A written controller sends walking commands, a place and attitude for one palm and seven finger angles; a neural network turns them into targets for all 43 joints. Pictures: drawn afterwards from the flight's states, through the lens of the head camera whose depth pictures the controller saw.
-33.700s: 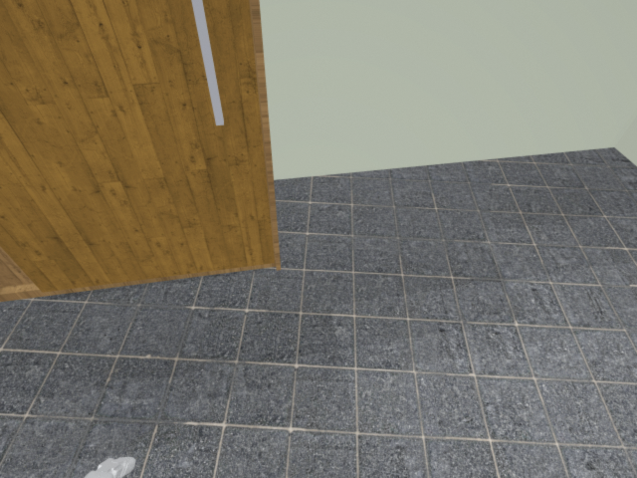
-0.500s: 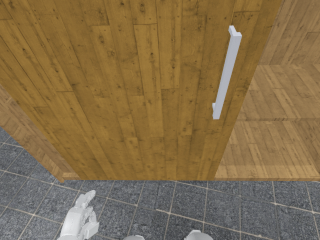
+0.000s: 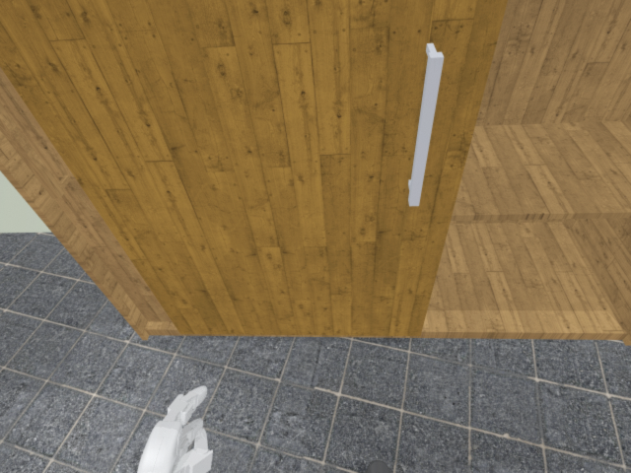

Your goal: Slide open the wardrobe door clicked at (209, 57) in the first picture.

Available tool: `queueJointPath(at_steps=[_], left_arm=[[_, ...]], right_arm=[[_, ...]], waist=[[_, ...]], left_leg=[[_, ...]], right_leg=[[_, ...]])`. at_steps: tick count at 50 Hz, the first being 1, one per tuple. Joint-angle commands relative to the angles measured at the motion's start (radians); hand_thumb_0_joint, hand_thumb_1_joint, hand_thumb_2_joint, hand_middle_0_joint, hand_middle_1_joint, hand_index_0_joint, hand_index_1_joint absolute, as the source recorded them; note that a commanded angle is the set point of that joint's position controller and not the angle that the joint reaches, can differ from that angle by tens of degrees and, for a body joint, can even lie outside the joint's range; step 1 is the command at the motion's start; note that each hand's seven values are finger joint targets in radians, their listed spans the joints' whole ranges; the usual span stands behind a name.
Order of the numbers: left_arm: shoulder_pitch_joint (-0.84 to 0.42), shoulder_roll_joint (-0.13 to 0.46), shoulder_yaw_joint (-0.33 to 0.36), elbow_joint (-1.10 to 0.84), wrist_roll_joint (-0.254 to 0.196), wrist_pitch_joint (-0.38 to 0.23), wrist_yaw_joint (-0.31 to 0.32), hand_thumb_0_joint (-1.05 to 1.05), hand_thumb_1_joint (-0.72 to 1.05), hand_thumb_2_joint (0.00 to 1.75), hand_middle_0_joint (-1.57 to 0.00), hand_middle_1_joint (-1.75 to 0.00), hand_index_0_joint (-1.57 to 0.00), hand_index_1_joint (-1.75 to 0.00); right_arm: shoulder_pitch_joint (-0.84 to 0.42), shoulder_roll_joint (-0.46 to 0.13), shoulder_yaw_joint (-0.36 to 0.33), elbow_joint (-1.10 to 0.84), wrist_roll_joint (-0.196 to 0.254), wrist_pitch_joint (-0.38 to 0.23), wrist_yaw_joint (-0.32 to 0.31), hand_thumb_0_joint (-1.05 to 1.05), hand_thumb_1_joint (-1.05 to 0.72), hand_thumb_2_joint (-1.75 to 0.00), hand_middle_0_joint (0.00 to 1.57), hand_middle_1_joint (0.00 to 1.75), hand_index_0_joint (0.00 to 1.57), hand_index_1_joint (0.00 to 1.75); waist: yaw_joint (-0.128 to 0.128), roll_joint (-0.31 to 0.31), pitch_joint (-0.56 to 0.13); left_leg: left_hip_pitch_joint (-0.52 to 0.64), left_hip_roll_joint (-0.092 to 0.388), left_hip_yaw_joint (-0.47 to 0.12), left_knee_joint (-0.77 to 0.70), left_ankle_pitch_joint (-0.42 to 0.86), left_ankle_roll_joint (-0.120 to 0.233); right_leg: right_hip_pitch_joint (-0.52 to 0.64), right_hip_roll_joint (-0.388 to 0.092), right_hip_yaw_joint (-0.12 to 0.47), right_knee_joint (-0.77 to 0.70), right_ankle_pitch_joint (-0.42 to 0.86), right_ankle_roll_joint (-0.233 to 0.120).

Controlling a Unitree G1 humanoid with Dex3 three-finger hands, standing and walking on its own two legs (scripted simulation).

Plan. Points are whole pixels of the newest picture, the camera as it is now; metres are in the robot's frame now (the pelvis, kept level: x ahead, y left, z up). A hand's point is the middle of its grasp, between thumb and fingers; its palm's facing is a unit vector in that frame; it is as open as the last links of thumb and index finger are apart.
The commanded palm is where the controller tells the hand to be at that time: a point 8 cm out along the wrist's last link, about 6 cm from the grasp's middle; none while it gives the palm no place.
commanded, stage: stop stepping back and stand still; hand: right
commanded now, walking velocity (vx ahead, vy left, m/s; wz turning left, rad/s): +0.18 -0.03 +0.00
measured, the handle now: (421, 134) +0.65 -0.18 +0.09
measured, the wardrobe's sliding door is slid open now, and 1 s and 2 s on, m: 0.67 0.67 0.67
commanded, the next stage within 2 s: let the arm hang, fingers relaxed in 0.50 s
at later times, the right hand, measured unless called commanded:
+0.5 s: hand out of the picture +0.14 -0.26 +0.18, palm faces +0.39 +0.78 -0.48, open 7.4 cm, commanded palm +0.09 -0.29 +0.18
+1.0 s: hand out of the picture -0.02 -0.20 -0.20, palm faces +0.03 +0.98 -0.18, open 6.9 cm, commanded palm none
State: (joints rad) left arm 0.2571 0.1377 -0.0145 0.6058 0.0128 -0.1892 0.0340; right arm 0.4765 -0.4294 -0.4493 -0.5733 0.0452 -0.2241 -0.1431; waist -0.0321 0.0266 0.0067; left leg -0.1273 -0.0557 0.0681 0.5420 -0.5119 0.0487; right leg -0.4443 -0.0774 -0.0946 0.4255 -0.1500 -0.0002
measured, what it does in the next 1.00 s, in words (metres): steps on the spot: left foot, then right foot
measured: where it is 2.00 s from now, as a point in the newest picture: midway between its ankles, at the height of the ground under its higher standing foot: outside the picture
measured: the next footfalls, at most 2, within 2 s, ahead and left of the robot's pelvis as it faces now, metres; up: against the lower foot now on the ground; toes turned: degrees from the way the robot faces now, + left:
left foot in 0.02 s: -0.02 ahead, +0.12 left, +0.00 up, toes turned +4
right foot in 0.20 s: -0.02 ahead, -0.10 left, +0.00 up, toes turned +0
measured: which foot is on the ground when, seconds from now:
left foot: up 0.00-0.00, down 0.02-0.20, up 0.22-0.42, down 0.44-1.00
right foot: down 0.00-0.00, up 0.02-0.18, down 0.20-1.00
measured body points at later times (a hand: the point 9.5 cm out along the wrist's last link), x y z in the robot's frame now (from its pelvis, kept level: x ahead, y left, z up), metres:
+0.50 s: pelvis -0.07 -0.01 -0.01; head -0.08 -0.03 +0.44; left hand +0.03 +0.25 -0.10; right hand +0.11 -0.30 +0.21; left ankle -0.04 +0.10 -0.74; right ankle -0.02 -0.12 -0.69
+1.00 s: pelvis -0.07 -0.01 -0.02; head -0.04 -0.04 +0.43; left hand -0.05 +0.24 -0.15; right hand -0.02 -0.25 -0.18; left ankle -0.02 +0.13 -0.73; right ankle -0.06 -0.10 -0.74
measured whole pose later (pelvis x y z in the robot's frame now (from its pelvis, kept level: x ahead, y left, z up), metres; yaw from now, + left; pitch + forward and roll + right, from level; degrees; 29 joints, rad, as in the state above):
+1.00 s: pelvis -0.07 -0.01 -0.02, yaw +0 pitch +0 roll +2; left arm 0.32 0.19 0.02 0.93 0.04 0.03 0.01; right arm 0.27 -0.21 -0.05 0.88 -0.02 0.05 -0.02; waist 0.01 0.03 0.06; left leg -0.41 0.00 0.01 0.67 -0.30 -0.01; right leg -0.37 0.01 0.00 0.72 -0.37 -0.05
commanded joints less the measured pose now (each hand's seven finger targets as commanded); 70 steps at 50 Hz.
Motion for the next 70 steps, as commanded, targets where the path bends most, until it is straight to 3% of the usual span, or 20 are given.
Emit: queueJointPath(at_steps=[1, 5, 8, 9, 10, 12, 18, 20, 21, 29, 30, 32, 38, 40, 41, 45, 47, 49, 54, 70], left_arm=[[-0.118, 0.174, 0.054, -0.111, 0.004, 0.007, 0.026, 0.0, 0.9, 0.9, -0.2, -0.3, -0.2, -0.3], [-0.132, 0.186, 0.057, -0.097, -0.018, 0.019, 0.053, 0.0, 0.9, 0.9, -0.2, -0.3, -0.2, -0.3], [-0.089, 0.198, 0.048, -0.091, -0.016, -0.007, 0.078, 0.0, 0.9, 0.9, -0.2, -0.3, -0.2, -0.3], [-0.086, 0.234, 0.058, -0.115, -0.016, -0.024, 0.076, 0.0, 0.9, 0.9, -0.2, -0.3, -0.2, -0.3], [-0.093, 0.206, 0.05, -0.139, -0.016, -0.035, 0.075, 0.0, 0.9, 0.9, -0.2, -0.3, -0.2, -0.3], [-0.097, 0.199, 0.063, -0.117, -0.005, -0.045, 0.046, 0.0, 0.9, 0.9, -0.2, -0.3, -0.2, -0.3], [-0.109, 0.193, 0.059, -0.124, 0.011, -0.011, 0.032, 0.0, 0.9, 0.9, -0.2, -0.3, -0.2, -0.3], [-0.09, 0.186, 0.072, -0.118, 0.006, 0.013, 0.035, 0.0, 0.9, 0.9, -0.2, -0.3, -0.2, -0.3], [-0.098, 0.188, 0.082, -0.128, -0.006, 0.019, 0.036, 0.0, 0.9, 0.9, -0.2, -0.3, -0.2, -0.3], [-0.093, 0.188, 0.054, -0.06, 0.003, -0.015, 0.062, 0.0, 0.9, 0.9, -0.2, -0.3, -0.2, -0.3], [0.037, 0.339, 0.12, 0.134, 0.022, -0.009, -0.043, 0.0, 0.9, 0.9, -0.2, -0.3, -0.2, -0.3], [0.079, 0.32, 0.115, 0.038, 0.031, 0.109, -0.03, 0.0, 0.9, 0.9, -0.2, -0.3, -0.2, -0.3], [-0.119, 0.26, 0.071, 0.065, 0.042, 0.164, -0.019, 0.0, 0.9, 0.9, -0.2, -0.3, -0.2, -0.3], [-0.084, 0.177, 0.06, 0.069, 0.012, 0.192, -0.035, 0.0, 0.9, 0.9, -0.2, -0.3, -0.2, -0.3], [-0.027, 0.198, 0.067, 0.091, 0.021, 0.204, -0.044, 0.0, 0.9, 0.9, -0.2, -0.3, -0.2, -0.3], [0.063, 0.167, 0.075, 0.208, 0.016, 0.208, -0.029, 0.0, 0.9, 0.9, -0.2, -0.3, -0.2, -0.3], [0.157, 0.131, 0.06, 0.277, 0.016, 0.194, -0.022, 0.0, 0.9, 0.9, -0.2, -0.3, -0.2, -0.3], [0.082, 0.206, 0.061, 0.269, 0.03, 0.183, -0.001, 0.0, 0.9, 0.9, -0.2, -0.3, -0.2, -0.3], [0.057, 0.173, 0.049, 0.349, 0.009, 0.169, 0.018, 0.0, 0.9, 0.9, -0.2, -0.3, -0.2, -0.3], [0.035, 0.135, 0.048, 0.475, 0.005, 0.179, -0.002, 0.0, 0.9, 0.9, -0.2, -0.3, -0.2, -0.3]], right_arm=[[-0.152, -0.242, -0.109, -0.222, 0.014, -0.035, -0.014, 0.0, -0.9, -0.9, 0.2, 0.3, 0.2, 0.3], [-0.188, -0.138, -0.042, 0.0, 0.007, -0.009, -0.002, 0.0, -0.9, -0.9, 0.2, 0.3, 0.2, 0.3], [-0.197, -0.134, -0.031, -0.054, -0.002, -0.028, -0.022, 0.0, -0.9, -0.9, 0.2, 0.3, 0.2, 0.3], [-0.221, -0.137, -0.032, -0.144, 0.004, -0.048, -0.027, 0.0, -0.9, -0.9, 0.2, 0.3, 0.2, 0.3], [-0.248, -0.165, -0.041, -0.192, -0.002, -0.064, -0.031, 0.0, -0.9, -0.9, 0.2, 0.3, 0.2, 0.3], [-0.131, -0.202, -0.097, -0.176, 0.001, -0.058, -0.014, 0.0, -0.9, -0.9, 0.2, 0.3, 0.2, 0.3], [0.081, -0.181, -0.129, -0.16, -0.03, -0.054, -0.028, 0.0, -0.9, -0.9, 0.2, 0.3, 0.2, 0.3], [0.105, -0.178, -0.135, -0.056, -0.036, -0.034, -0.026, 0.0, -0.9, -0.9, 0.2, 0.3, 0.2, 0.3], [0.02, -0.193, -0.132, -0.074, -0.021, -0.033, -0.02, 0.0, -0.9, -0.9, 0.2, 0.3, 0.2, 0.3], [-0.204, -0.127, -0.028, -0.077, -0.026, -0.063, -0.014, 0.0, -0.9, -0.9, 0.2, 0.3, 0.2, 0.3], [-0.071, 0.133, 0.342, 0.655, -0.115, 0.128, 0.113, 0.0, -0.9, -0.9, 0.2, 0.3, 0.2, 0.3], [-0.161, 0.17, 0.315, 0.606, -0.093, 0.241, 0.137, 0.0, -0.9, -0.9, 0.2, 0.3, 0.2, 0.3], [-0.096, 0.085, 0.357, 1.067, -0.081, 0.243, 0.158, 0.0, -0.9, -0.9, 0.2, 0.3, 0.2, 0.3], [-0.132, -0.066, 0.362, 1.143, -0.082, 0.227, 0.143, 0.0, -0.9, -0.9, 0.2, 0.3, 0.2, 0.3], [-0.232, -0.091, 0.367, 1.16, -0.085, 0.249, 0.153, 0.0, -0.9, -0.9, 0.2, 0.3, 0.2, 0.3], [-0.328, 0.069, 0.369, 1.292, -0.089, 0.236, 0.118, 0.0, -0.9, -0.9, 0.2, 0.3, 0.2, 0.3], [-0.281, 0.108, 0.376, 1.345, -0.075, 0.243, 0.116, 0.0, -0.9, -0.9, 0.2, 0.3, 0.2, 0.3], [-0.208, 0.161, 0.399, 1.391, -0.051, 0.243, 0.131, 0.0, -0.9, -0.9, 0.2, 0.3, 0.2, 0.3], [-0.221, 0.148, 0.413, 1.541, -0.055, 0.232, 0.134, 0.0, -0.9, -0.9, 0.2, 0.3, 0.2, 0.3], [-0.247, 0.135, 0.428, 1.674, -0.064, 0.218, 0.113, 0.0, -0.9, -0.9, 0.2, 0.3, 0.2, 0.3]], waist=[[0.022, 0.143, -0.11], [0.05, 0.148, 0.078], [0.065, -0.139, -0.018], [0.062, -0.384, -0.038], [0.062, -0.394, -0.018], [0.057, -0.229, -0.008], [0.013, -0.315, -0.066], [0.001, 0.026, -0.056], [0.015, 0.252, -0.045], [0.064, -0.079, 0.01], [0.162, -0.305, 0.029], [0.136, -0.092, -0.018], [-0.05, -0.011, -0.074], [-0.016, 0.254, 0.008], [0.044, 0.086, -0.049], [0.1, 0.193, 0.024], [0.106, -0.066, -0.022], [0.042, -0.379, -0.004], [0.013, -0.091, -0.061], [0.042, 0.004, 0.019]], left_leg=[[-0.245, 0.377, -0.324, -0.358, 0.169, 0.184], [-0.379, 0.306, -0.249, -0.314, -0.115, 0.117], [-0.293, 0.157, -0.13, 0.016, -0.066, 0.057], [-0.427, 0.039, -0.045, 0.273, -0.036, -0.009], [-0.513, -0.001, -0.018, 0.448, -0.073, -0.037], [-0.471, 0.051, -0.108, 0.583, 0.009, -0.031], [0.141, 0.013, 0.066, 0.069, 0.059, -0.004], [0.19, 0.15, -0.177, -0.181, -0.017, 0.066], [0.078, 0.373, -0.572, -0.344, -0.109, 0.169], [-0.393, 0.186, -0.151, -0.039, -0.17, 0.048], [-0.628, 0.133, 0.023, 0.392, 0.044, -0.044], [-0.613, 0.073, -0.101, 0.765, -0.123, -0.072], [-0.011, 0.069, -0.08, 0.11, 0.117, -0.074], [-0.179, 0.389, -0.597, -0.353, -0.206, 0.05], [-0.322, 0.357, -0.503, -0.337, -0.192, 0.084], [-0.398, 0.287, -0.385, -0.272, -0.036, 0.099], [-0.393, 0.205, -0.254, -0.07, 0.074, 0.044], [-0.334, 0.06, -0.062, 0.121, 0.086, -0.051], [-0.057, 0.084, -0.108, -0.062, 0.329, -0.052], [-0.069, 0.148, -0.144, -0.174, 0.389, -0.033]], right_leg=[[0.065, 0.073, 0.051, 0.7, -0.21, 0.02], [0.044, -0.011, 0.132, 0.495, -0.257, -0.01], [0.261, 0.03, 0.08, -0.03, -0.298, -0.045], [0.365, -0.152, 0.42, -0.18, -0.372, -0.112], [0.369, -0.263, 0.632, -0.254, -0.348, -0.179], [0.179, -0.277, 0.684, -0.343, -0.663, -0.206], [-0.166, -0.114, 0.194, -0.168, -0.581, -0.085], [-0.273, 0.03, 0.056, 0.31, -0.436, -0.048], [-0.315, 0.089, 0.046, 0.629, -0.353, -0.026], [0.273, 0.041, 0.061, 0.059, -0.297, -0.05], [0.309, -0.153, 0.363, 0.068, 0.014, -0.116], [0.136, -0.342, 0.693, -0.095, 0.149, -0.286], [-0.161, -0.025, 0.207, 0.102, -0.249, -0.071], [-0.195, 0.112, 0.103, 0.452, -0.388, 0.0], [-0.004, 0.131, 0.07, 0.566, -0.382, -0.005], [0.094, 0.033, 0.141, 0.458, -0.31, -0.036], [0.298, 0.037, 0.157, 0.063, -0.185, -0.044], [0.191, -0.192, 0.45, -0.149, -0.123, -0.154], [0.2, -0.081, 0.253, -0.055, 0.22, -0.099], [0.245, -0.018, 0.172, -0.096, 0.014, -0.045]])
